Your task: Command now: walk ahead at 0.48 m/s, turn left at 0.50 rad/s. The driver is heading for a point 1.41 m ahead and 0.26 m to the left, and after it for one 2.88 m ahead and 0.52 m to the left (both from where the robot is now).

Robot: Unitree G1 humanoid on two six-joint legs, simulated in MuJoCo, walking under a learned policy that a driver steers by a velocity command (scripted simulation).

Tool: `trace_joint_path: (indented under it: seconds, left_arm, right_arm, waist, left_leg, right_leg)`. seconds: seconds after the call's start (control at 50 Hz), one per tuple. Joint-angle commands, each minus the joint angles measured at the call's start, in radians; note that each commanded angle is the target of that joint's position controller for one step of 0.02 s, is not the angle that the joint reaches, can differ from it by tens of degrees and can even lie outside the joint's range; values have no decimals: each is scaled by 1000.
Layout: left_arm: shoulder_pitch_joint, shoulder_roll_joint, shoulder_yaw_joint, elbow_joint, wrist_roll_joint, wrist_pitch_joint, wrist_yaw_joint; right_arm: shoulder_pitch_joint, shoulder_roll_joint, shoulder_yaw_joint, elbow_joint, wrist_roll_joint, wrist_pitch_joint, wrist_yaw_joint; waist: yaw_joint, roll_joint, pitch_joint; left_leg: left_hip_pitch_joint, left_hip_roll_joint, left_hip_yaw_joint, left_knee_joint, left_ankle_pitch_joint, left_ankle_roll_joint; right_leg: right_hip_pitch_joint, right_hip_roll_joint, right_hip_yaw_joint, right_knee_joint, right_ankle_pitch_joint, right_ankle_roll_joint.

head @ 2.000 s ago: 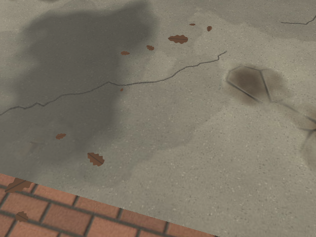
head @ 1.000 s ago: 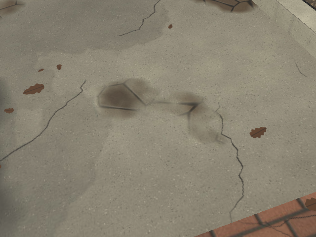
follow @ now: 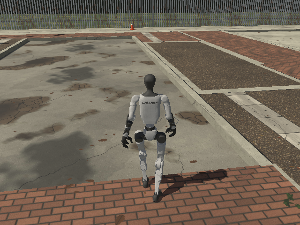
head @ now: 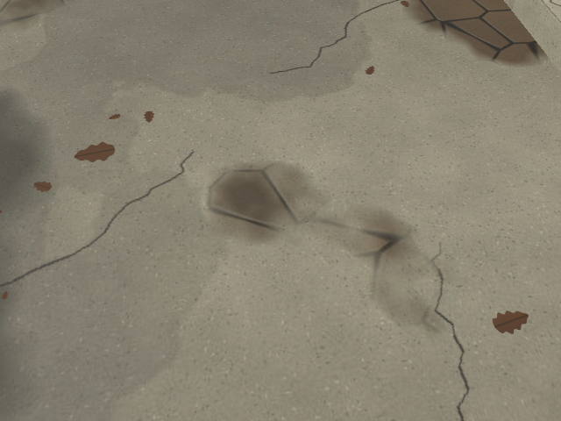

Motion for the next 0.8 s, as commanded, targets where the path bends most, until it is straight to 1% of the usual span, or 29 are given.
trace_joint_path:
  seconds: [0.02,0.04,0.06,0.08,0.1,0.12,0.16,0.22,0.24,0.26,0.28,0.3,0.34,0.38,0.44,0.46,0.5,0.56,0.6,0.62,0.64,0.66,0.68,0.7,0.72,0.74,0.76,0.78,0.8]
  left_arm:
    - [-7,122,35,-72,20,22,13]
    - [44,63,25,-136,15,16,-4]
    - [-63,153,39,-148,24,-1,-14]
    - [-124,176,45,-162,3,-14,-22]
    - [-132,186,52,-149,-1,-12,-20]
    - [-127,176,55,-144,12,9,-18]
    - [-118,154,55,-128,30,51,-28]
    - [-186,93,40,-149,32,73,-48]
    - [-195,99,43,-143,31,71,-55]
    - [-223,112,49,-150,30,70,-58]
    - [-329,153,71,-188,17,65,-54]
    - [-394,184,77,-203,18,55,-49]
    - [-443,160,68,-213,25,44,-51]
    - [-465,129,63,-218,30,44,-63]
    - [-504,127,59,-242,32,38,-76]
    - [-537,127,58,-263,30,32,-81]
    - [-553,124,52,-283,17,23,-81]
    - [-450,101,44,-250,8,-7,-68]
    - [-193,125,65,-157,-10,-18,-42]
    - [-28,144,78,-96,-5,-17,-31]
    - [78,190,97,-57,-2,-8,-30]
    - [142,209,78,-62,42,-23,-51]
    - [163,207,87,-56,19,-23,-65]
    - [97,164,88,-92,8,-25,-62]
    - [3,194,96,-102,12,-26,-42]
    - [-28,119,72,-106,14,-26,-32]
    - [-58,127,61,-90,13,-48,-27]
    - [-54,117,59,-54,16,-60,-30]
    - [-50,104,51,-19,3,-68,-30]
  right_arm:
    - [353,-204,-68,36,7,-13,-32]
    - [298,-262,-70,-17,22,-21,-30]
    - [302,-231,-78,-8,48,-22,-33]
    - [259,-202,-70,-9,45,-23,-39]
    - [218,-175,-61,-10,39,-23,-40]
    - [205,-160,-55,-9,42,-29,-39]
    - [206,-141,-44,-2,43,-42,-42]
    - [260,-170,-50,22,38,-44,-52]
    - [285,-179,-52,24,18,-49,-52]
    - [303,-172,-49,25,20,-49,-52]
    - [391,-179,-50,65,22,-61,-57]
    - [423,-188,-52,82,29,-73,-66]
    - [408,-187,-53,96,28,-84,-81]
    - [392,-161,-43,92,16,-81,-83]
    - [399,-166,-44,84,9,-79,-85]
    - [415,-173,-44,90,-3,-75,-93]
    - [411,-174,-45,86,-2,-68,-101]
    - [384,-142,-39,94,-10,-69,-109]
    - [385,-144,-38,120,-6,-59,-119]
    - [373,-162,-47,131,20,-52,-118]
    - [354,-120,-47,129,32,-44,-107]
    - [513,-45,-31,126,74,-43,-106]
    - [611,-75,-25,144,94,-46,-119]
    - [514,-110,-21,152,50,-39,-117]
    - [436,-111,-16,124,11,-29,-101]
    - [318,-143,-22,118,-32,-23,-78]
    - [191,-133,-26,73,-34,-28,-57]
    - [147,-114,-21,77,-31,-26,-47]
    - [91,-76,-12,56,-14,-24,-34]
  waist:
    - [-148,122,-158]
    - [-52,246,-223]
    - [-115,95,-173]
    - [-90,47,-68]
    - [-51,-15,-7]
    - [-25,-30,-2]
    - [-12,-25,-9]
    - [-29,-1,-9]
    - [-48,5,-29]
    - [-56,4,-25]
    - [-95,24,1]
    - [-109,24,13]
    - [-113,44,41]
    - [-126,52,22]
    - [-140,65,26]
    - [-157,62,35]
    - [-161,70,44]
    - [-144,51,35]
    - [-31,-25,-56]
    - [54,-78,-109]
    - [83,-158,-160]
    - [-4,-242,-266]
    - [-24,-322,-400]
    - [17,-214,-364]
    - [-12,-268,-321]
    - [-4,-94,-193]
    - [-18,-107,-64]
    - [-38,-98,27]
    - [-70,-88,89]
  left_leg:
    - [510,168,-317,-203,-61,120]
    - [720,380,-871,-279,185,306]
    - [674,369,-815,-358,169,335]
    - [548,357,-700,-376,215,310]
    - [422,312,-595,-386,314,262]
    - [348,267,-522,-393,347,225]
    - [288,204,-451,-424,362,192]
    - [276,158,-383,-432,462,164]
    - [306,163,-388,-416,459,164]
    - [326,162,-403,-411,439,158]
    - [437,166,-460,-422,292,147]
    - [498,175,-479,-421,253,124]
    - [442,134,-452,-408,202,112]
    - [386,119,-461,-343,160,112]
    - [360,123,-526,-236,108,115]
    - [366,127,-557,-200,82,115]
    - [371,114,-568,-137,92,94]
    - [340,27,-524,18,44,26]
    - [381,-36,-486,349,81,13]
    - [292,-68,-414,604,25,-7]
    - [55,-138,-336,901,-461,-33]
    - [-202,-139,-315,1176,-687,-54]
    - [-388,-78,-275,1287,-591,-70]
    - [-484,-15,-224,1225,-435,-66]
    - [-489,10,-170,1229,-322,-75]
    - [-424,44,-159,1160,-257,-63]
    - [-400,62,-244,941,-139,-58]
    - [-345,80,-271,823,-118,-62]
    - [-269,83,-258,593,-44,-88]
  right_leg:
    - [-344,-120,36,736,384,-37]
    - [-723,61,169,990,-132,16]
    - [-838,3,287,951,-27,24]
    - [-819,-45,292,874,65,33]
    - [-747,-81,290,776,101,41]
    - [-675,-102,293,693,95,58]
    - [-600,-104,267,594,126,77]
    - [-622,-95,219,506,234,88]
    - [-649,-94,214,545,343,68]
    - [-692,-101,223,535,378,60]
    - [-841,-113,282,483,415,59]
    - [-897,-111,293,411,444,62]
    - [-860,-82,275,272,558,77]
    - [-784,-62,265,230,668,77]
    - [-769,-51,285,192,721,52]
    - [-790,-53,301,178,718,42]
    - [-754,-52,308,115,742,31]
    - [-479,-67,328,-126,860,41]
    - [-247,-91,324,-283,1005,54]
    - [-31,-118,306,-356,1134,61]
    - [212,-193,365,-237,1094,50]
    - [486,-330,386,212,1641,55]
    - [628,-452,575,279,1643,-50]
    - [481,-450,626,116,1036,-121]
    - [276,-472,771,-74,378,-220]
    - [32,-402,769,-193,182,-201]
    - [-143,-411,744,-216,276,-204]
    - [-271,-377,687,-227,437,-177]
    - [-388,-290,548,-282,495,-147]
